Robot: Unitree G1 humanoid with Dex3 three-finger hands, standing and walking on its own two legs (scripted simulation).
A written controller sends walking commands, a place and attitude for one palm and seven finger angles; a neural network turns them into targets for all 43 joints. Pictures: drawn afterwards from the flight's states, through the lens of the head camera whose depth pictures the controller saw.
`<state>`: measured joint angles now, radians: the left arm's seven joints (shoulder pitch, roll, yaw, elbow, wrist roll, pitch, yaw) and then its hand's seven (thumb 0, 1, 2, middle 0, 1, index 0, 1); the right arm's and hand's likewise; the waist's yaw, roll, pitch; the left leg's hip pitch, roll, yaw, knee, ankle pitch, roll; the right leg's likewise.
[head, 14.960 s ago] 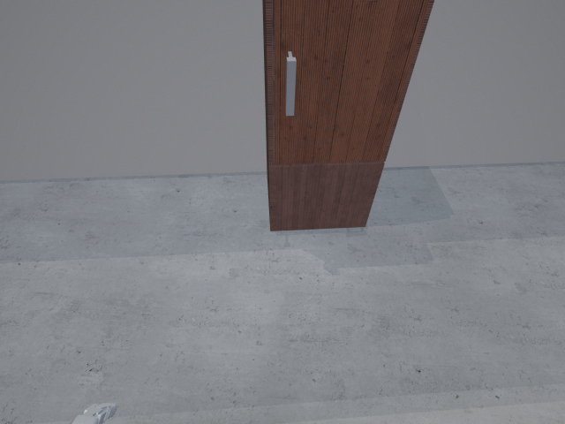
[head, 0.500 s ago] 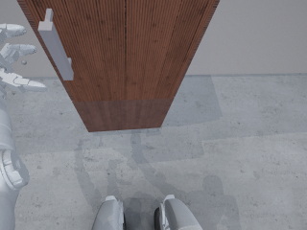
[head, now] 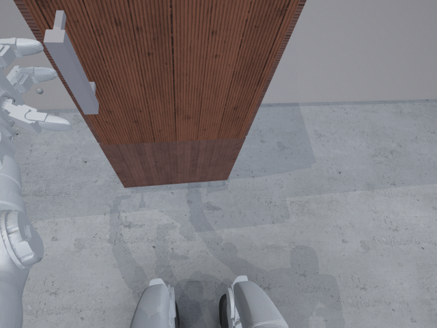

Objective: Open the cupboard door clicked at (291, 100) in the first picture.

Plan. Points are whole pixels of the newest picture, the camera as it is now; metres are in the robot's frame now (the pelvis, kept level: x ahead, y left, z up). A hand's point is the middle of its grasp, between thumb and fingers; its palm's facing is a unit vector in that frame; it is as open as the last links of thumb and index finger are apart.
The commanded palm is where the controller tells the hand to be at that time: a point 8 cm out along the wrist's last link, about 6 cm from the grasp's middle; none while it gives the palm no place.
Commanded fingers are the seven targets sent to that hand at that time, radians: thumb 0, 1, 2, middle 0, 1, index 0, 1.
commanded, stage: slide the fingers in behind the handle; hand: left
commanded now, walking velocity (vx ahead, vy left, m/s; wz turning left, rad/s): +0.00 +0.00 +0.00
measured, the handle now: (77, 68) +0.55 +0.21 +0.06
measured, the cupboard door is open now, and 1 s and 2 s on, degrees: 0 0 0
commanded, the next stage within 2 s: close the thumb around the handle in 1.58 s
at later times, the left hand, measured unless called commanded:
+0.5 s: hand (52, 94) +0.49 +0.24 +0.07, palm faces +0.05 -1.00 +0.00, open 14.0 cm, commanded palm +0.47 +0.28 +0.07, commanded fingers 0.00 -0.50 0.30 -0.30 -1.20 -0.30 -1.20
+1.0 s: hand (75, 92) +0.50 +0.21 +0.07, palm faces +0.05 -1.00 +0.00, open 14.0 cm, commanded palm +0.47 +0.24 +0.07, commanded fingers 0.00 -0.50 0.30 -0.30 -1.20 -0.30 -1.20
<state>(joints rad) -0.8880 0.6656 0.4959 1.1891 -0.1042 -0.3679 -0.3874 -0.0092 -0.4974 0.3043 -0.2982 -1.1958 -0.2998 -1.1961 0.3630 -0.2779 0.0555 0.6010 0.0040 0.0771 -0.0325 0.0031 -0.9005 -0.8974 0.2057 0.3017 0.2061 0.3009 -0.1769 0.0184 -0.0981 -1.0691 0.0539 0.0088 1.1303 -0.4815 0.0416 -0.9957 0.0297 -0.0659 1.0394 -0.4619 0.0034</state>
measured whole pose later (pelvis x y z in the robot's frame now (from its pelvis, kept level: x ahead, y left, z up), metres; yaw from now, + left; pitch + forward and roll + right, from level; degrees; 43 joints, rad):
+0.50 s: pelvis +0.00 +0.00 +0.00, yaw +0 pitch +23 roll -4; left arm -0.84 0.59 0.45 1.15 -0.13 -0.39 -0.35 -0.01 -0.50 0.30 -0.30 -1.20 -0.30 -1.20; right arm 0.36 -0.27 0.04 0.61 0.01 0.08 -0.02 0.00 -0.90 -0.90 0.21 0.30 0.21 0.30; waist -0.16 0.02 -0.11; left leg -1.03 0.06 0.01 1.12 -0.48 0.04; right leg -0.96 0.03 -0.07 1.03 -0.46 0.00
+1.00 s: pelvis +0.00 +0.00 +0.00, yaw +0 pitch +22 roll -4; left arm -0.84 0.49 0.40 1.12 -0.11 -0.42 -0.24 -0.01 -0.50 0.30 -0.30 -1.20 -0.30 -1.20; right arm 0.38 -0.25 0.04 0.62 -0.01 0.07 0.00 0.00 -0.90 -0.90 0.20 0.30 0.21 0.30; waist -0.16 0.03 -0.12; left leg -1.02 0.05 0.02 1.12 -0.48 0.04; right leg -0.96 0.03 -0.05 1.04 -0.47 0.00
